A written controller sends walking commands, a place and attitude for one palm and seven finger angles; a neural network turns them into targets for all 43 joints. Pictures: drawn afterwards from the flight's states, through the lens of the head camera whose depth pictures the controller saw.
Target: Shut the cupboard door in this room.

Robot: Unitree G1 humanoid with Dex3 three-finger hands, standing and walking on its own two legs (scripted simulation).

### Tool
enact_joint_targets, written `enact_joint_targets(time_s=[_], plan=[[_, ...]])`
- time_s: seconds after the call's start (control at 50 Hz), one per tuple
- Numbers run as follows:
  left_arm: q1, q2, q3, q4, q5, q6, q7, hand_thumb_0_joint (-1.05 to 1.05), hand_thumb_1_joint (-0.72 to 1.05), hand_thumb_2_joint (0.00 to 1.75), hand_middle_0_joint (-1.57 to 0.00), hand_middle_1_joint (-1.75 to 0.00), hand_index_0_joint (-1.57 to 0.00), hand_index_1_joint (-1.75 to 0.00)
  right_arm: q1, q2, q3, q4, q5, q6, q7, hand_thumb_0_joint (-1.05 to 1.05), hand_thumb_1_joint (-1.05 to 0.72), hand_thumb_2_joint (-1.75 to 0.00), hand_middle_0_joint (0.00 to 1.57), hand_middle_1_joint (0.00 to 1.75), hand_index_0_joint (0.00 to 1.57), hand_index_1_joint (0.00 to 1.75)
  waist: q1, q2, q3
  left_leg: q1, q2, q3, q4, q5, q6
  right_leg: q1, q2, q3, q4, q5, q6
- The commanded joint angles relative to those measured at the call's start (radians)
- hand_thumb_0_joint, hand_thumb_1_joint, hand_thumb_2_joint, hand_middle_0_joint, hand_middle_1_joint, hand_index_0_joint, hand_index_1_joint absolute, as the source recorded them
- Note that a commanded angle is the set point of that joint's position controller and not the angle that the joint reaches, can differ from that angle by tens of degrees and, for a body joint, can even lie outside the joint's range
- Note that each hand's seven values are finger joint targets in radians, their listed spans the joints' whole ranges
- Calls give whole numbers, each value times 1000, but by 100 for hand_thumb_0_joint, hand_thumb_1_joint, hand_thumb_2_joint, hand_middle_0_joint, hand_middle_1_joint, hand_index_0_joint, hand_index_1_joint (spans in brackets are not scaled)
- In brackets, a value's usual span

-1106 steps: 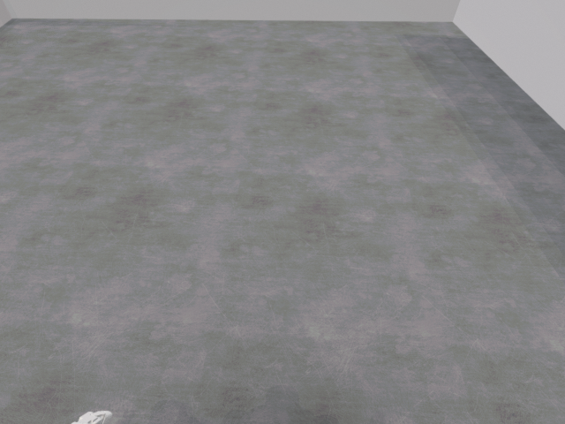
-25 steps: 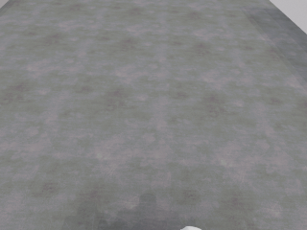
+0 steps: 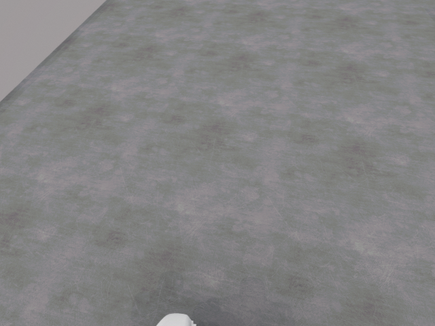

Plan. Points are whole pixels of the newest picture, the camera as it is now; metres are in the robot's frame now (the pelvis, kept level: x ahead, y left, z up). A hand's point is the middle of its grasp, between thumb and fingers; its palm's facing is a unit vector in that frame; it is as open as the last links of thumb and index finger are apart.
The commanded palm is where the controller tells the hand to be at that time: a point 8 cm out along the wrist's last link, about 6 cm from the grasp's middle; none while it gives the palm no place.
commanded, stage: turn or walk to find it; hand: left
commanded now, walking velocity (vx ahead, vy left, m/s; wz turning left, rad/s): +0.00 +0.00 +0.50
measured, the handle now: out of the picture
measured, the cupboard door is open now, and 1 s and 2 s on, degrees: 91 91 91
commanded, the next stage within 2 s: none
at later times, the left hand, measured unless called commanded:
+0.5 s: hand out of the picture +0.02 +0.27 -0.17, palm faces +0.25 -0.94 -0.25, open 7.4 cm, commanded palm none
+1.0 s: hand out of the picture -0.07 +0.21 -0.17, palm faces +0.48 -0.84 -0.25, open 7.3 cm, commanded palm none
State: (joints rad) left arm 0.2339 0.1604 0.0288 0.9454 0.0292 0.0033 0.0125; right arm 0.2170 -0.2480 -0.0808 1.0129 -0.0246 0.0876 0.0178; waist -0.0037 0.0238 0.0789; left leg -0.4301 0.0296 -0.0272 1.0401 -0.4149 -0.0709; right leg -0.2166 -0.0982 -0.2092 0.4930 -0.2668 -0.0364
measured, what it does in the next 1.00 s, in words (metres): steps on the spot, turning left: left foot, then right foot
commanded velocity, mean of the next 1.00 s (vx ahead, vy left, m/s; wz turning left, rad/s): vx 0.00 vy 0.00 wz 0.50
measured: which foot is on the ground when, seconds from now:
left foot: up 0.00-0.16, down 0.18-0.64, up 0.66-1.00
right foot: down 0.00-0.18, up 0.20-0.62, down 0.64-1.00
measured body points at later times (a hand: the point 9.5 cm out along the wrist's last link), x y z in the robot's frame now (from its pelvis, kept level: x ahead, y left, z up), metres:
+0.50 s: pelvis -0.02 +0.04 +0.00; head +0.01 +0.06 +0.45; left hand +0.00 +0.32 -0.15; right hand +0.12 -0.18 -0.14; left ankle -0.04 +0.14 -0.74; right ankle +0.00 -0.11 -0.69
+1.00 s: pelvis -0.02 +0.01 -0.01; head +0.03 +0.03 +0.44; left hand -0.10 +0.25 -0.15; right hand +0.16 -0.18 -0.16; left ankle -0.10 +0.13 -0.70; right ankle +0.01 -0.09 -0.74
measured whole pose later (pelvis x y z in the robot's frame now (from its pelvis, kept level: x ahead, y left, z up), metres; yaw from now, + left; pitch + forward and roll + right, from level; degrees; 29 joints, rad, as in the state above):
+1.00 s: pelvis -0.02 +0.01 -0.01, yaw +29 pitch +0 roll +1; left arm 0.23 0.20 0.04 0.93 0.03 0.01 0.01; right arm 0.16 -0.24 -0.07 0.98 -0.02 0.08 0.02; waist 0.01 0.00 0.11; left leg -0.38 0.04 0.03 0.84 -0.45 -0.06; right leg -0.21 -0.14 -0.24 0.55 -0.32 0.00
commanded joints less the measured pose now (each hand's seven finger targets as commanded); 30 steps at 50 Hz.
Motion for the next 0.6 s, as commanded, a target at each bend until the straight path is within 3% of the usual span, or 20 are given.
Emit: enact_joint_targets(time_s=[0.0, 0.06, 0.1, 0.12, 0.14, 0.16, 0.18, 0.2, 0.22, 0.26, 0.28, 0.38, 0.46, 0.52, 0.54, 0.58], plan=[[83, 242, 66, -26, 1, -14, 18, 0, 90, 90, -20, -30, -20, -30, -105, -34, 10, -93, 15, -44, -7, 0, -90, -90, 20, 30, 20, 30, 63, -208, -93, -25, 2, 61, -173, -56, 5, 161, -267, 185, -131, 436, -112], [67, 258, 74, -14, 2, -6, 16, 0, 90, 90, -20, -30, -20, -30, -92, -31, 15, -96, 20, -54, -9, 0, -90, -90, 20, 30, 20, 30, 55, -222, -112, 47, -5, 96, -315, -52, 18, 160, -278, 163, -87, 447, -106], [49, 264, 75, -12, -4, -1, 14, 0, 90, 90, -20, -30, -20, -30, -49, -41, 15, -87, 18, -61, -11, 0, -90, -90, 20, 30, 20, 30, 25, -214, -131, 153, -12, 125, -467, 64, 28, 111, -265, 123, -29, 406, -63], [32, 255, 76, -14, -11, 4, 13, 0, 90, 90, -20, -30, -20, -30, -9, -58, 11, -80, 16, -68, -9, 0, -90, -90, 20, 30, 20, 30, -5, -167, -137, 255, 1, 115, -596, 182, 39, 41, -247, 81, 35, 327, -19], [40, 219, 71, -29, -19, 14, 9, 0, 90, 90, -20, -30, -20, -30, 14, -124, -4, -80, 11, -77, -9, 0, -90, -90, 20, 30, 20, 30, -19, 5, -155, 384, 109, -40, -680, 297, 86, -109, -175, 29, 184, 148, 41], [17, 154, 53, -62, -20, 18, 1, 0, 90, 90, -20, -30, -20, -30, 40, -213, -26, -90, 6, -77, -12, 0, -90, -90, 20, 30, 20, 30, -38, 270, -124, 445, 335, -315, -725, 547, 188, -336, -49, 9, 384, -300, 108], [-50, 155, 41, -84, -10, 31, 6, 0, 90, 90, -20, -30, -20, -30, 83, -238, -33, -71, 6, -72, -23, 0, -90, -90, 20, 30, 20, 30, -72, 239, -120, 394, 384, -350, -740, 616, 257, -357, -38, 102, 509, -368, 107], [-87, 152, 46, -76, -12, 38, 10, 0, 90, 90, -20, -30, -20, -30, 61, -221, -30, -65, 4, -72, -34, 0, -90, -90, 20, 30, 20, 30, -62, 260, -100, 352, 344, -321, -736, 593, 256, -369, -36, 157, 572, -331, 108], [-94, 171, 52, -64, -15, 37, 4, 0, 90, 90, -20, -30, -20, -30, 4, -190, -21, -78, 4, -70, -38, 0, -90, -90, 20, 30, 20, 30, -42, 214, -62, 310, 294, -269, -731, 559, 251, -366, -35, 177, 607, -257, 107], [-42, 170, 56, -34, -13, 31, -7, 0, 90, 90, -20, -30, -20, -30, -62, -153, -5, -100, 5, -80, -38, 0, -90, -90, 20, 30, 20, 30, 3, 132, -77, 309, 222, -180, -717, 571, 221, -340, -23, 175, 622, -157, 113], [-36, 170, 54, -29, -13, 31, -7, 0, 90, 90, -20, -30, -20, -30, -65, -154, -6, -105, 7, -82, -37, 0, -90, -90, 20, 30, 20, 30, 3, 116, -81, 306, 208, -165, -718, 574, 218, -325, -20, 175, 618, -143, 119], [-71, 162, 48, -58, -14, 33, -1, 0, 90, 90, -20, -30, -20, -30, -27, -159, -16, -106, 5, -79, -32, 0, -90, -90, 20, 30, 20, 30, -14, 95, -77, 319, 202, -218, -720, 539, 238, -317, 1, 184, 519, -145, 132], [-120, 154, 44, -92, -18, 27, 2, 0, 90, 90, -20, -30, -20, -30, -7, -162, -27, -109, 0, -71, -29, 0, -90, -90, 20, 30, 20, 30, -32, 126, -81, 303, 195, -283, -691, 552, 247, -261, 27, 183, 387, -184, 126], [-73, 147, 42, -95, -23, 20, 4, 0, 90, 90, -20, -30, -20, -30, -38, -170, -34, -127, -2, -66, -28, 0, -90, -90, 20, 30, 20, 30, -12, 155, -127, 279, 171, -311, -642, 602, 237, -150, 61, 167, 218, -166, 115], [-55, 151, 42, -90, -24, 15, 5, 0, 90, 90, -20, -30, -20, -30, -37, -166, -35, -126, -1, -65, -27, 0, -90, -90, 20, 30, 20, 30, -5, 134, -134, 262, 155, -318, -618, 617, 227, -101, 74, 159, 142, -120, 111], [15, 178, 49, -75, -22, -1, 10, 0, 90, 90, -20, -30, -20, -30, -48, -143, -34, -135, 9, -64, -24, 0, -90, -90, 20, 30, 20, 30, 34, 71, -153, 141, 96, -291, -536, 495, 165, 96, 47, 164, -101, 69, 103]])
